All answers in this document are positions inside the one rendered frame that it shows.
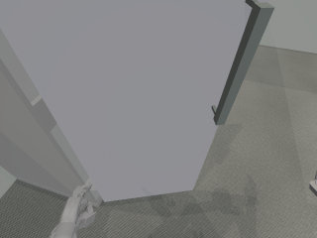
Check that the left robot hand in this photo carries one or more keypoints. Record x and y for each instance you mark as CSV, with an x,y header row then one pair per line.
x,y
71,211

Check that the fridge door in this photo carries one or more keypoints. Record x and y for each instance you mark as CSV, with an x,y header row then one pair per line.
x,y
130,83

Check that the robot left forearm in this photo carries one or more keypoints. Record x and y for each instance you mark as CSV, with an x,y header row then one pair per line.
x,y
65,229

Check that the handle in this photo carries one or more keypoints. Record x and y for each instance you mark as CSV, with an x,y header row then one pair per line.
x,y
251,38

